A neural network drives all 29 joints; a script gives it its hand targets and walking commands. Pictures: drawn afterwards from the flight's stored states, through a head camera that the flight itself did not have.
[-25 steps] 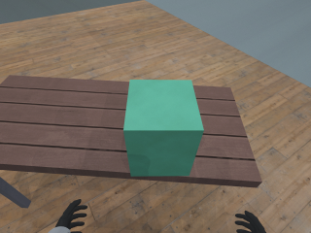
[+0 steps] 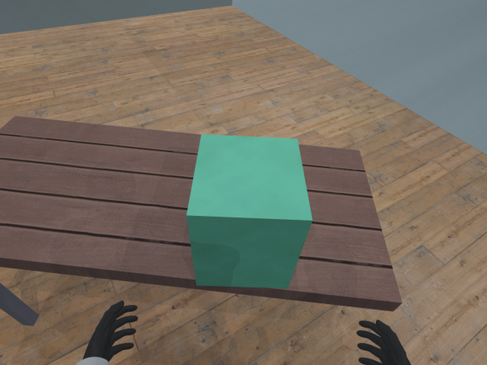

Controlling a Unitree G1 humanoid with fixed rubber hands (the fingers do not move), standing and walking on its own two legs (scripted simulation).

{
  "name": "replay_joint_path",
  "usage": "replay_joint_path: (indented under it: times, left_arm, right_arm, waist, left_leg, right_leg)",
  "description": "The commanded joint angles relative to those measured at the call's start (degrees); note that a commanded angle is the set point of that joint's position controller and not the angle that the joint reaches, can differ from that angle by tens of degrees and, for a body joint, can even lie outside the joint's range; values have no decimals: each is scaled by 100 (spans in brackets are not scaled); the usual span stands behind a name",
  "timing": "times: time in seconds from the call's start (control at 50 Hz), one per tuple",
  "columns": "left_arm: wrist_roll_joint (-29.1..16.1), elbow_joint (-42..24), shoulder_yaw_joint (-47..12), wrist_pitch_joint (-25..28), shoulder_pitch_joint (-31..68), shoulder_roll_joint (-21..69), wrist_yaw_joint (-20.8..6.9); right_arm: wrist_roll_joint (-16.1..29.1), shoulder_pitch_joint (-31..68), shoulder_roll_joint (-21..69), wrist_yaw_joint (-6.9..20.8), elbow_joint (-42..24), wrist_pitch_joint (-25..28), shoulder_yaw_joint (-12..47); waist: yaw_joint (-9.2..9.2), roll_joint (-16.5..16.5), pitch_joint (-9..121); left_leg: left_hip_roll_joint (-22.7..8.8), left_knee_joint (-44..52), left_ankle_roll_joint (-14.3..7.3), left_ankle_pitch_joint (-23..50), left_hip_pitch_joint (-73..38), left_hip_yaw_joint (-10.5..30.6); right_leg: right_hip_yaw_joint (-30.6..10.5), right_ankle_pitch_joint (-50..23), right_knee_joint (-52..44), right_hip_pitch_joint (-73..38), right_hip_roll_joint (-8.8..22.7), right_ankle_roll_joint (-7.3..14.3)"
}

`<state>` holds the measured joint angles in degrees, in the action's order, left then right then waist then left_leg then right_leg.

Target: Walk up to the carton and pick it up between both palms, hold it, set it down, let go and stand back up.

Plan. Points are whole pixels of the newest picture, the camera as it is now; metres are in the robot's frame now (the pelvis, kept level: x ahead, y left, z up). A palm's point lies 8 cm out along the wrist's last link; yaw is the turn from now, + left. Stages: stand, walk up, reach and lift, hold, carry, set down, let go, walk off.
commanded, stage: reach and lift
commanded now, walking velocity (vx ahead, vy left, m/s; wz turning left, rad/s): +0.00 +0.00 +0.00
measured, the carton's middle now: (245, 213) +0.43 +0.02 -0.03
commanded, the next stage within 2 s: none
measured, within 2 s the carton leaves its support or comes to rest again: neither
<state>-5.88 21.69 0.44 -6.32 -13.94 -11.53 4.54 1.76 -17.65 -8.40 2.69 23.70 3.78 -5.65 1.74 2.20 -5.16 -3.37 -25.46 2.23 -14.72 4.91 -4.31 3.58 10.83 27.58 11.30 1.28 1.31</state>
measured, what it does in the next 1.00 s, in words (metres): stands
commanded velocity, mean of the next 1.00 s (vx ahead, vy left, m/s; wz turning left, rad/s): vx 0.00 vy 0.00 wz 0.00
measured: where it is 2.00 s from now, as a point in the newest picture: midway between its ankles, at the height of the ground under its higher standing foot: outside the picture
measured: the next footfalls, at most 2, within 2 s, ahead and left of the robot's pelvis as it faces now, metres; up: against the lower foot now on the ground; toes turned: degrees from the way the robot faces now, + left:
none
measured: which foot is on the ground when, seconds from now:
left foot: down 0.00-1.00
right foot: down 0.00-1.00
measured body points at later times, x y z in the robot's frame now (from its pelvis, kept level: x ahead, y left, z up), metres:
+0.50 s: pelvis +0.04 +0.03 +0.00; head +0.03 +0.04 +0.45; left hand +0.20 +0.23 -0.04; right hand +0.20 -0.19 -0.04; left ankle -0.01 +0.14 -0.74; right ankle +0.05 -0.10 -0.74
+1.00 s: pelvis +0.03 +0.04 +0.00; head +0.03 +0.04 +0.45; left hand +0.27 +0.22 -0.01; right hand +0.27 -0.19 -0.01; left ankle -0.01 +0.14 -0.74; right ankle +0.05 -0.10 -0.74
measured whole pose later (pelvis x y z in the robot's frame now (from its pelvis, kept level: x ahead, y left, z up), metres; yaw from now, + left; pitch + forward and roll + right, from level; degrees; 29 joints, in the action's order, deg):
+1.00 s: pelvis +0.03 +0.04 +0.00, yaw +0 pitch -4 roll -1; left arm -8.7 19.1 -6.1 6.7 -7.8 -7.7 9.4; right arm 13.4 -6.0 -14.2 4.3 29.1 14.5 -1.4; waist 1.1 -1.3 -2.8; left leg -3.0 -26.3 0.2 -18.1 4.4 -4.9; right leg 2.8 10.3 22.4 8.1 1.4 -1.1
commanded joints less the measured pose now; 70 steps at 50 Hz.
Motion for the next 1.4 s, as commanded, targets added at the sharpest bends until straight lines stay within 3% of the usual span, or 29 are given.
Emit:
replay_joint_path:
  times: [0.0,0.08,0.14,0.26,0.3,0.34,0.42,0.5,0.52,0.58,0.68,0.78,0.84,0.92,0.96,1.02,1.08,1.1,1.2,1.24,1.26,1.38]
  left_arm:
    - [-173,-1117,153,927,658,-807,66]
    - [-247,-1069,26,1468,408,-828,12]
    - [-215,-927,-47,1820,152,-728,2]
    - [-117,-801,-127,2475,-316,-591,-58]
    - [-25,-753,-129,2616,-442,-541,-69]
    - [-37,-857,-138,2769,-467,-456,-30]
    - [12,-1025,-333,2953,-587,-280,35]
    - [-8,-1160,-349,3090,-629,-169,120]
    - [72,-1193,-410,3095,-554,-98,175]
    - [74,-1176,-514,3002,-178,-58,242]
    - [-3,-1427,-627,2756,278,4,419]
    - [-69,-1369,-584,2374,560,63,483]
    - [-186,-1395,-627,2096,1357,71,488]
    - [-187,-1558,-505,1615,1583,97,510]
    - [-319,-1560,-447,1360,1722,64,449]
    - [-296,-1610,-236,1115,2117,-42,394]
    - [-216,-1832,-67,872,2134,-86,343]
    - [-194,-1870,-41,804,2288,-127,311]
    - [-214,-2001,228,462,2932,-329,201]
    - [-296,-2123,246,385,3221,-408,176]
    - [-266,-2116,332,319,3257,-450,177]
    - [-499,-2103,311,-70,4207,-565,86]
  right_arm:
    - [182,408,-555,-73,-903,731,-104]
    - [290,337,-630,-136,-675,1146,-31]
    - [425,261,-614,-138,-554,1491,117]
    - [621,67,-628,-137,-353,2130,326]
    - [701,41,-669,-101,-225,2255,355]
    - [828,109,-737,-64,-425,2409,388]
    - [946,120,-845,-1,-322,2574,374]
    - [1054,99,-948,54,-471,2661,424]
    - [1097,174,-1019,86,-378,2683,431]
    - [1173,652,-1092,131,-412,2569,349]
    - [1222,1047,-1204,218,-411,2288,260]
    - [1221,1246,-1399,216,-418,1971,170]
    - [1224,1924,-1511,224,-482,1756,95]
    - [1185,2198,-1615,139,-585,1447,-13]
    - [1197,2395,-1648,90,-823,1287,-30]
    - [1168,2626,-1527,0,-895,1060,78]
    - [1275,2736,-1510,-75,-1022,899,165]
    - [1276,2835,-1511,-118,-977,808,155]
    - [1239,3489,-1339,-275,-1368,514,208]
    - [1217,3684,-1320,-332,-1372,410,140]
    - [1250,3725,-1310,-343,-1360,352,218]
    - [1191,4662,-1462,-478,-1292,42,-22]
  waist:
    - [-63,-126,653]
    - [-221,-142,781]
    - [-193,-277,931]
    - [-226,-151,1035]
    - [-256,-196,878]
    - [-166,-149,865]
    - [-217,-270,644]
    - [-86,-179,564]
    - [-94,-338,471]
    - [-113,-480,395]
    - [-128,-636,624]
    - [-103,-329,778]
    - [-111,-361,939]
    - [-91,-227,1121]
    - [-103,53,1249]
    - [-89,96,1495]
    - [-20,-43,1763]
    - [-77,-123,1730]
    - [-32,-112,1862]
    - [-82,-213,2095]
    - [-15,-204,2125]
    - [-193,-312,2655]
  left_leg:
    - [484,717,-131,-10,889,-98]
    - [449,575,-59,477,681,12]
    - [477,518,-11,1051,624,27]
    - [493,326,85,2028,422,134]
    - [489,347,112,2166,366,195]
    - [475,320,148,2321,296,210]
    - [428,333,235,2412,153,289]
    - [416,381,230,2299,296,310]
    - [400,370,266,2345,242,336]
    - [301,499,293,1766,272,461]
    - [225,539,286,1512,256,532]
    - [272,491,261,1620,301,461]
    - [249,551,244,1293,421,485]
    - [228,553,244,1592,252,460]
    - [269,521,175,1607,239,395]
    - [331,482,134,1767,296,306]
    - [388,472,127,2183,145,233]
    - [385,489,136,2180,148,278]
    - [480,641,21,1590,368,171]
    - [493,648,18,1606,375,145]
    - [478,649,2,1689,400,154]
    - [443,607,17,1666,326,203]
  right_leg:
    - [-530,334,-833,-842,-28,-93]
    - [-485,-238,-751,-939,-67,-62]
    - [-506,-738,-732,-1045,-85,-33]
    - [-520,-1553,-635,-1325,-205,-28]
    - [-497,-1611,-655,-1269,-240,-12]
    - [-491,-1617,-660,-1218,-274,3]
    - [-494,-1473,-752,-1059,-387,91]
    - [-517,-1290,-741,-1053,-421,116]
    - [-499,-1274,-710,-898,-447,162]
    - [-457,-800,-746,-741,-501,211]
    - [-480,-696,-711,-683,-473,262]
    - [-449,-886,-726,-746,-451,278]
    - [-401,-675,-729,-717,-439,266]
    - [-367,-975,-774,-862,-450,275]
    - [-368,-1152,-835,-982,-433,215]
    - [-418,-1437,-807,-1186,-400,137]
    - [-414,-1863,-804,-1379,-402,85]
    - [-444,-1872,-830,-1385,-374,83]
    - [-494,-1574,-900,-1485,-307,-22]
    - [-476,-1628,-859,-1517,-291,-45]
    - [-469,-1658,-851,-1511,-301,-50]
    - [-390,-1570,-857,-1357,-318,-73]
